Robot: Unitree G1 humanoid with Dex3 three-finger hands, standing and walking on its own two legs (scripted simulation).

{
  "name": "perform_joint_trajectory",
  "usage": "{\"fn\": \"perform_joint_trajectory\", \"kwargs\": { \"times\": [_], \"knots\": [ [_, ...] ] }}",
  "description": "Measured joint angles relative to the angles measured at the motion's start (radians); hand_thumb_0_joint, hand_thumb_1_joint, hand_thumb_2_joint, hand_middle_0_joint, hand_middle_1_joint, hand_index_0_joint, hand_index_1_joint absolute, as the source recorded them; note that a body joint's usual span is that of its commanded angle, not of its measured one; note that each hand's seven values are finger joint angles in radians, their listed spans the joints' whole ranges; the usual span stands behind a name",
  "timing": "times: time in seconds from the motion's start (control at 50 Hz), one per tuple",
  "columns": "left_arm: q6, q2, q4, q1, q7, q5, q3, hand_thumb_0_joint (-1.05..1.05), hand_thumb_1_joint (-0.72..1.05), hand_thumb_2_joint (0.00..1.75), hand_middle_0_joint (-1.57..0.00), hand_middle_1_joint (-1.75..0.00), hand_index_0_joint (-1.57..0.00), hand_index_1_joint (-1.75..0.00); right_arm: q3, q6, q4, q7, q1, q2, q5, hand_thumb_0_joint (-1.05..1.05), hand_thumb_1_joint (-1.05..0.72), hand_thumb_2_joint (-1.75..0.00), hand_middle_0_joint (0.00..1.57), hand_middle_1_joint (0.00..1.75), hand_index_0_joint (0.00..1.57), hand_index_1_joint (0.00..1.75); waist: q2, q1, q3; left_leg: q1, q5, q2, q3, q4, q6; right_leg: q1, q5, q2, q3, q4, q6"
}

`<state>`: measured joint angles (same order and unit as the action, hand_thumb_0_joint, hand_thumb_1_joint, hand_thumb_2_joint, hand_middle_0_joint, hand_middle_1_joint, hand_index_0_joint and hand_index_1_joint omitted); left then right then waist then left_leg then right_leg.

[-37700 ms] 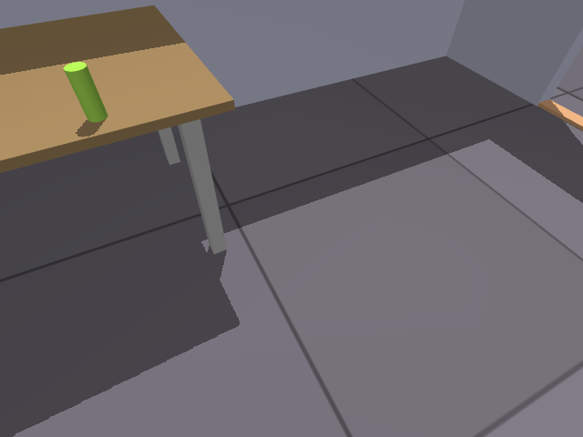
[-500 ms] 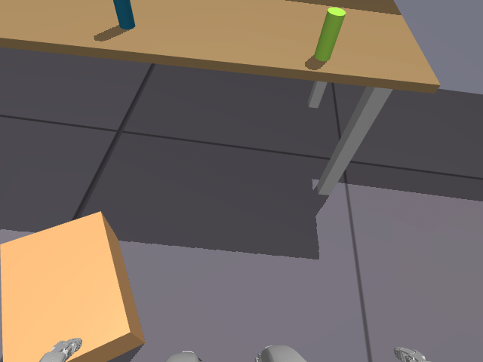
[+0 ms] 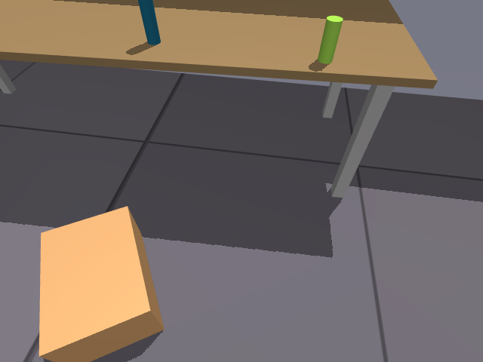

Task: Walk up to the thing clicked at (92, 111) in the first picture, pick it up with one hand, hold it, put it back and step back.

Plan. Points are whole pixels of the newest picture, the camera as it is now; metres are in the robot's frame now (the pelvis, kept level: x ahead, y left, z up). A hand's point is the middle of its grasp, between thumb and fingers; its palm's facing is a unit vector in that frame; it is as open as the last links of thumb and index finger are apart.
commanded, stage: step back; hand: right
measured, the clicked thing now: (329, 40) +1.07 -0.23 +0.04
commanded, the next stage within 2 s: stand in 0.76 s
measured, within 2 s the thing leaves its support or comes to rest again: neither
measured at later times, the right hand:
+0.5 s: hand out of the picture +0.13 -0.29 -0.16, palm faces -0.09 +0.93 -0.36, open 7.4 cm
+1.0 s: hand (382, 356) +0.18 -0.24 -0.13, palm faces -0.07 +0.94 -0.33, open 7.4 cm
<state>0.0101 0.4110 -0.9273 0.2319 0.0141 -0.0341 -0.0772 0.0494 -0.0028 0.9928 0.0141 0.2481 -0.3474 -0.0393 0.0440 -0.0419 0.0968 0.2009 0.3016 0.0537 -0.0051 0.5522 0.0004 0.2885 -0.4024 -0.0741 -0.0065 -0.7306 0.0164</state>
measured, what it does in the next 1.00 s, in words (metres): steps on the spot: right foot, then left foot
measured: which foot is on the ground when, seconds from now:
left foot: down 0.00-0.24, up 0.26-0.50, down 0.52-1.00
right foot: up 0.00-0.20, down 0.22-1.00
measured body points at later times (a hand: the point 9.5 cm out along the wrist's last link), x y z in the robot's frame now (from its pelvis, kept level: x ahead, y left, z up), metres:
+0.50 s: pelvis +0.04 -0.02 +0.00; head +0.07 -0.04 +0.45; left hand +0.10 +0.29 -0.11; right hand +0.13 -0.34 -0.13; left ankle +0.06 +0.12 -0.72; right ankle +0.06 -0.14 -0.73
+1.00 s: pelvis +0.06 +0.00 +0.02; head +0.07 +0.01 +0.47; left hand +0.13 +0.31 -0.12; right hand +0.19 -0.29 -0.11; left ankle +0.07 +0.12 -0.73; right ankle +0.06 -0.14 -0.73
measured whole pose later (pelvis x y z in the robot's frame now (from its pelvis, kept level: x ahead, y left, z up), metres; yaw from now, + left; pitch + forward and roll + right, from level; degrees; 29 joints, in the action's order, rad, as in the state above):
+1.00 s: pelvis +0.06 +0.00 +0.02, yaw +2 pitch -3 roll +0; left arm -0.02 0.36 -1.12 0.08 0.02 0.00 0.00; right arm 0.00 0.02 1.08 0.02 0.04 -0.33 -0.01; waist 0.01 -0.02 0.08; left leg 0.17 0.21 -0.01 0.00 0.44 0.01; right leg 0.14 -0.24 -0.04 0.03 -0.43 -0.03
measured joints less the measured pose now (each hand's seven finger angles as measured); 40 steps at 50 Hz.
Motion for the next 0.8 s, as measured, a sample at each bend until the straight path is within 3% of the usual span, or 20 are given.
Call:
{"fn": "perform_joint_trajectory", "kwargs": {
  "times": [0.04,0.1,0.18,0.24,0.26,0.3,0.34,0.42,0.5,0.54,0.56,0.64,0.68,0.8],
  "knots": [
    [0.010,-0.006,-0.022,-0.002,0.003,0.003,0.005,0.00,0.91,0.90,-0.21,-0.30,-0.20,-0.30,0.000,0.015,-0.011,0.008,0.012,0.005,0.000,0.00,-0.91,-0.90,0.21,0.30,0.20,0.30,-0.015,0.024,-0.021,0.003,0.009,-0.018,-0.018,0.002,-0.020,0.034,-0.084,0.033,0.007,-0.090,0.009],
    [0.004,-0.002,-0.028,-0.007,0.013,0.009,0.006,0.00,0.91,0.90,-0.21,-0.30,-0.20,-0.30,-0.002,0.024,-0.023,0.009,0.018,0.008,-0.002,0.00,-0.90,-0.90,0.21,0.30,0.20,0.30,-0.017,0.036,-0.031,-0.015,0.000,-0.040,-0.025,-0.028,-0.022,0.067,-0.092,0.047,0.008,-0.133,0.017],
    [-0.016,-0.003,-0.030,-0.023,0.020,0.012,0.003,0.00,0.91,0.90,-0.21,-0.30,-0.20,-0.30,0.001,0.026,-0.036,0.012,0.012,-0.010,0.002,0.00,-0.90,-0.90,0.21,0.30,0.20,0.30,-0.022,0.050,-0.025,-0.020,0.009,-0.061,-0.033,-0.020,0.004,0.056,-0.037,0.042,0.020,-0.013,0.009],
    [-0.038,-0.013,-0.038,-0.032,0.011,0.010,0.002,0.00,0.91,0.90,-0.21,-0.30,-0.20,-0.30,0.002,0.004,-0.039,0.007,0.000,-0.036,0.010,0.00,-0.90,-0.90,0.21,0.30,0.20,0.30,-0.050,0.049,-0.021,0.008,0.071,-0.090,-0.043,0.076,0.018,0.004,0.135,0.065,0.045,0.128,0.005],
    [-0.044,-0.023,-0.042,-0.037,0.006,0.005,0.002,0.00,0.91,0.90,-0.21,-0.30,-0.20,-0.30,0.003,-0.006,-0.037,0.001,-0.006,-0.044,0.014,0.00,-0.90,-0.90,0.21,0.30,0.20,0.30,-0.071,0.050,-0.018,0.028,0.102,-0.098,-0.068,0.128,0.004,0.003,0.146,0.079,0.060,0.118,0.006],
    [-0.048,-0.039,-0.043,-0.041,0.002,-0.004,0.008,0.00,0.91,0.90,-0.21,-0.30,-0.20,-0.30,0.005,-0.020,-0.029,-0.012,-0.012,-0.048,0.016,0.00,-0.90,-0.90,0.21,0.30,0.20,0.30,-0.084,0.044,-0.026,0.084,0.184,-0.069,-0.101,0.246,-0.008,0.006,0.116,0.082,0.075,0.096,0.014],
    [-0.049,-0.052,-0.042,-0.043,0.001,-0.006,0.015,0.00,0.91,0.90,-0.21,-0.30,-0.20,-0.30,0.004,-0.022,-0.022,-0.014,-0.016,-0.050,0.017,0.00,-0.91,-0.90,0.21,0.30,0.20,0.30,-0.081,0.028,-0.028,0.122,0.212,-0.045,-0.091,0.320,-0.012,-0.005,0.101,0.071,0.072,0.097,0.022],
    [-0.059,-0.068,-0.049,-0.041,-0.001,0.000,0.029,0.00,0.90,0.90,-0.21,-0.30,-0.20,-0.30,0.003,-0.014,-0.013,-0.009,-0.028,-0.060,0.017,0.00,-0.91,-0.90,0.20,0.29,0.20,0.30,-0.093,0.018,-0.027,0.163,0.172,-0.048,-0.086,0.325,-0.011,-0.027,0.100,0.060,0.079,0.125,0.011],
    [-0.055,-0.057,-0.058,-0.051,-0.005,0.007,0.032,0.00,0.90,0.90,-0.21,-0.30,-0.21,-0.30,-0.003,-0.009,-0.003,-0.007,-0.047,-0.053,0.016,0.00,-0.91,-0.90,0.20,0.29,0.20,0.30,-0.086,0.017,-0.014,0.130,0.126,-0.076,-0.048,0.171,-0.008,-0.026,0.075,0.044,0.083,0.104,-0.001],
    [-0.047,-0.045,-0.063,-0.065,-0.009,0.015,0.033,0.00,0.90,0.90,-0.21,-0.30,-0.21,-0.30,-0.003,-0.002,0.007,-0.009,-0.059,-0.043,0.015,0.00,-0.91,-0.90,0.20,0.29,0.20,0.30,-0.068,0.020,0.001,0.095,-0.012,-0.072,-0.026,0.073,0.002,-0.019,0.050,0.025,0.080,0.068,-0.013],
    [-0.040,-0.037,-0.065,-0.074,-0.013,0.019,0.031,0.00,0.90,0.90,-0.21,-0.30,-0.21,-0.30,-0.003,0.000,0.013,-0.010,-0.069,-0.032,0.014,0.00,-0.91,-0.90,0.20,0.29,0.20,0.30,-0.047,0.016,0.012,0.085,-0.028,-0.059,-0.014,0.065,0.010,-0.016,0.039,0.010,0.069,0.050,-0.019],
    [-0.024,-0.026,-0.076,-0.099,-0.021,0.035,0.032,0.00,0.90,0.90,-0.21,-0.30,-0.20,-0.30,-0.016,-0.004,0.023,-0.008,-0.100,-0.010,0.021,0.00,-0.91,-0.90,0.21,0.30,0.20,0.30,-0.039,0.014,0.013,0.095,0.012,-0.066,-0.006,0.095,0.010,-0.016,0.044,0.024,0.042,0.055,-0.015],
    [-0.025,-0.021,-0.086,-0.110,-0.021,0.033,0.033,0.00,0.90,0.90,-0.21,-0.30,-0.20,-0.30,-0.022,-0.012,0.031,-0.008,-0.124,-0.001,0.025,0.00,-0.91,-0.90,0.21,0.30,0.20,0.30,-0.041,0.013,0.009,0.100,0.023,-0.077,-0.006,0.109,0.012,-0.028,0.045,0.036,0.040,0.080,-0.033],
    [-0.027,-0.024,-0.124,-0.135,-0.016,0.034,0.049,0.00,0.91,0.90,-0.21,-0.30,-0.20,-0.30,-0.033,-0.002,0.050,-0.008,-0.178,0.009,0.029,0.00,-0.91,-0.90,0.21,0.30,0.20,0.30,-0.037,0.021,-0.009,0.071,0.007,-0.072,0.001,0.067,0.006,-0.058,0.072,0.030,0.034,0.131,-0.043]
  ]
}}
